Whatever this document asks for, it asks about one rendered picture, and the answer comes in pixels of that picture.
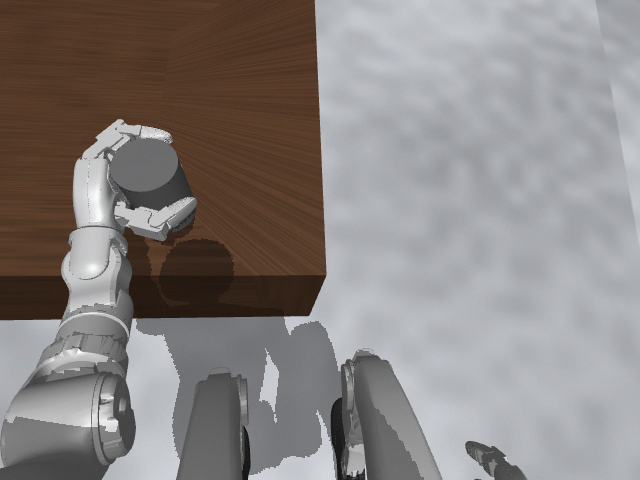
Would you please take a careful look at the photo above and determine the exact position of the right robot foot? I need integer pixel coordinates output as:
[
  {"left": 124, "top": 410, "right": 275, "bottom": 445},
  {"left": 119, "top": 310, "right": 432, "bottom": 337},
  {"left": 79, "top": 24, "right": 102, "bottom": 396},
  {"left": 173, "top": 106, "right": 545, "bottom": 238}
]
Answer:
[{"left": 331, "top": 397, "right": 365, "bottom": 480}]

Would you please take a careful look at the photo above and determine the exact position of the can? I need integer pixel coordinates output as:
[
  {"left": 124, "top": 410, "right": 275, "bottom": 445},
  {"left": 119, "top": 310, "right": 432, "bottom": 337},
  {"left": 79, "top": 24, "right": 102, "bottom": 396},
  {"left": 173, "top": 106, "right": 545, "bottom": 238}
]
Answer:
[{"left": 110, "top": 138, "right": 196, "bottom": 233}]

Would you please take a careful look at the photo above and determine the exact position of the right robot hand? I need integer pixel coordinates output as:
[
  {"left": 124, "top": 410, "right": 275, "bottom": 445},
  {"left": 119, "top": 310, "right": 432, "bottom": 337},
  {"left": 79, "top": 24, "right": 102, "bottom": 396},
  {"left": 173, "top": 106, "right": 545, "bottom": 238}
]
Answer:
[{"left": 465, "top": 441, "right": 528, "bottom": 480}]

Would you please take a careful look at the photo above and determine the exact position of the left robot hand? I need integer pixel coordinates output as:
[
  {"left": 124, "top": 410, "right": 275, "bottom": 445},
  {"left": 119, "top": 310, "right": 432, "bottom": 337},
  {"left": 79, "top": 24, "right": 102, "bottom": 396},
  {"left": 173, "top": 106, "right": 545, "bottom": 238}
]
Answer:
[{"left": 73, "top": 119, "right": 197, "bottom": 241}]

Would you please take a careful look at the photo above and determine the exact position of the left robot arm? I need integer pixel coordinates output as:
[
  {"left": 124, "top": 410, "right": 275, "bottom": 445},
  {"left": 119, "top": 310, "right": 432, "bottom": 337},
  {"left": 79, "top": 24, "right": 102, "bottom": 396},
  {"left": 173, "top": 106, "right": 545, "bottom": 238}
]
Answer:
[{"left": 0, "top": 226, "right": 136, "bottom": 480}]

